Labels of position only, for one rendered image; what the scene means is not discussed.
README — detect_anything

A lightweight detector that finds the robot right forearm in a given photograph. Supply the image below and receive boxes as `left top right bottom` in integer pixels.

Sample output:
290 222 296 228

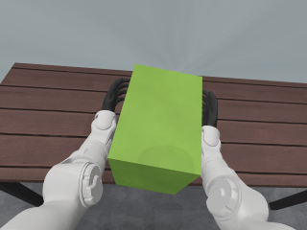
201 126 247 197

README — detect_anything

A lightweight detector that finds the left robot upper arm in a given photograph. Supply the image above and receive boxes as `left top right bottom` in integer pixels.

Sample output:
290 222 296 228
0 162 104 230

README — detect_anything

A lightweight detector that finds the table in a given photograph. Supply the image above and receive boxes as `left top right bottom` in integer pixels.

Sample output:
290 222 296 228
0 62 307 211

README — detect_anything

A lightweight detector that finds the left robot hand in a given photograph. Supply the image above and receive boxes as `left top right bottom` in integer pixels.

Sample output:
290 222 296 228
101 78 130 112

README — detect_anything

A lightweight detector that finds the right robot hand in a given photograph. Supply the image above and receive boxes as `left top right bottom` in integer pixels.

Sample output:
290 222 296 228
201 89 219 128

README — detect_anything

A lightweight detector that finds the robot left forearm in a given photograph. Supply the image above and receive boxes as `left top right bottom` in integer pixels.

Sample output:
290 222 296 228
42 110 117 200

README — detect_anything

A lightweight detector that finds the carton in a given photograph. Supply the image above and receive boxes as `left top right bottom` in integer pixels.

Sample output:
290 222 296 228
107 63 202 195

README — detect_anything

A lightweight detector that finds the right robot upper arm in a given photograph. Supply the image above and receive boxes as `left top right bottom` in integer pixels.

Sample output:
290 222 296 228
206 177 295 230

